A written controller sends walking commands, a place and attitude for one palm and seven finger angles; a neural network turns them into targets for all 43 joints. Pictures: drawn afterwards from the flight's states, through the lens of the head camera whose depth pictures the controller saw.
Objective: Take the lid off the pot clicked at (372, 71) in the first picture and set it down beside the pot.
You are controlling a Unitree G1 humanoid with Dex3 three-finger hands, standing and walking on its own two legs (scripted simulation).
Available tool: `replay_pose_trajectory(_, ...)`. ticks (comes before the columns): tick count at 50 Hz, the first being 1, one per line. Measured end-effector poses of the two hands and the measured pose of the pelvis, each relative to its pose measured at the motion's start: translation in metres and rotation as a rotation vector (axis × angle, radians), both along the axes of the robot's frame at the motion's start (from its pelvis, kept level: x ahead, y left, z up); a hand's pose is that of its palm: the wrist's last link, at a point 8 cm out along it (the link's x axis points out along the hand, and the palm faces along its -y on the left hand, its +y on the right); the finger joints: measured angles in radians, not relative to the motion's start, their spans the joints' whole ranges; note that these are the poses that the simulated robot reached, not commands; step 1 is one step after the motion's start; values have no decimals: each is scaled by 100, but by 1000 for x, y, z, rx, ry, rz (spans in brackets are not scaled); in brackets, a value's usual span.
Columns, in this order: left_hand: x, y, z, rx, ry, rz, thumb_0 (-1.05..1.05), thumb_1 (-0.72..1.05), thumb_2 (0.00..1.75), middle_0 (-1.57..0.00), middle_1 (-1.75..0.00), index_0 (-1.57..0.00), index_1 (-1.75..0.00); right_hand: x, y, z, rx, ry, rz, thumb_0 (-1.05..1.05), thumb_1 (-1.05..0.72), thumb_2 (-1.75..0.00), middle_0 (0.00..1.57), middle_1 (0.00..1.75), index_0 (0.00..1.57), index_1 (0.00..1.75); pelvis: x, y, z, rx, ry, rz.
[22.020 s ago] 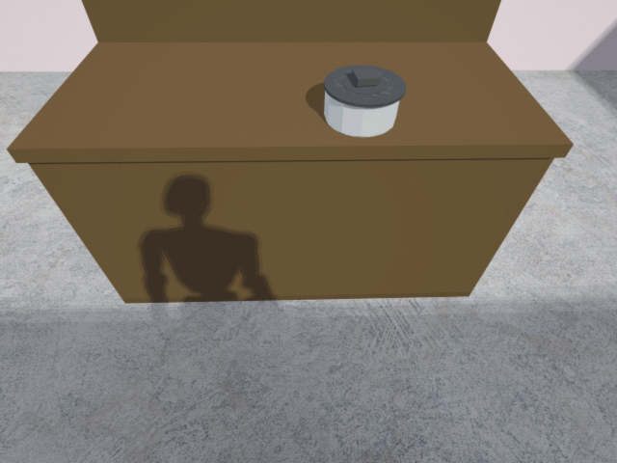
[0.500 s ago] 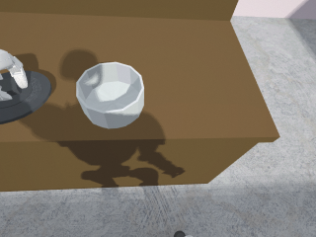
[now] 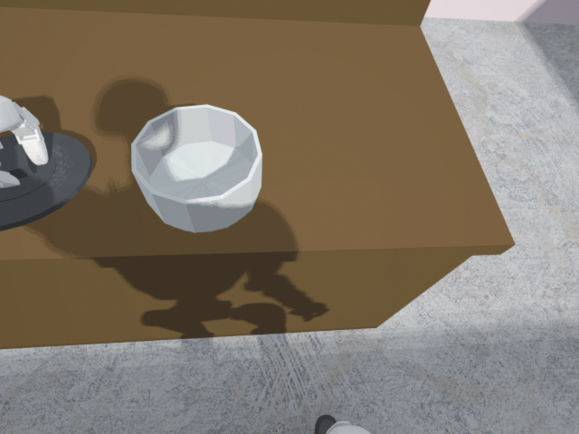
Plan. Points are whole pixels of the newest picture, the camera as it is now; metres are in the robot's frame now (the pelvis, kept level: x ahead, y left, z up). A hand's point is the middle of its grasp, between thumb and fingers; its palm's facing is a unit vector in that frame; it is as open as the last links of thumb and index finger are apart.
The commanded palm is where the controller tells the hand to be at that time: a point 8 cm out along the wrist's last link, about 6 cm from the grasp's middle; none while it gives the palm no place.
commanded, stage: lower the lid onto the table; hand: left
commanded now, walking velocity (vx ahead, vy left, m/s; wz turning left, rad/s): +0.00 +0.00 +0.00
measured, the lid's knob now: (6, 164) +0.47 +0.36 +0.05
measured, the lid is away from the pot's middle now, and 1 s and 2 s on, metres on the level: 0.25 0.23 0.23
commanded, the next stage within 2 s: open the fingers wide in 0.60 s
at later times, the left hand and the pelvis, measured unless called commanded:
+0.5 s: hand (14, 177) +0.45 +0.35 +0.05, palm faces -0.52 -0.13 -0.84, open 7.3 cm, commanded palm +0.50 +0.35 +0.11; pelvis +0.00 +0.00 -0.01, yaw +0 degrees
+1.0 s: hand (26, 198) +0.42 +0.33 +0.04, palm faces -0.50 -0.10 -0.86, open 7.0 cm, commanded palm +0.46 +0.34 +0.10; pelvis -0.01 -0.02 -0.01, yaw +0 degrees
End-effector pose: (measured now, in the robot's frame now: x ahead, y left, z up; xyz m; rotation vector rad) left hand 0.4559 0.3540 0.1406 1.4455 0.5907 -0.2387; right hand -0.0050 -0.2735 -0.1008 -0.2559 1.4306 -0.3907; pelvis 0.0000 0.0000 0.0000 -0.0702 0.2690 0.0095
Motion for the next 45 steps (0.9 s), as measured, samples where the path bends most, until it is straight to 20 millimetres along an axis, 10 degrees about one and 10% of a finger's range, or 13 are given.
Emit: replay_pose_trajectory(45, -19, -18, -40, 2, -16, -52, -3, 22, 85, -45, -87, -74, -101, -1, -8, -14, 24, 37, 1, 1, -90, -90, 21, 30, 21, 30, -9, -12, -8, 2, 36, -1)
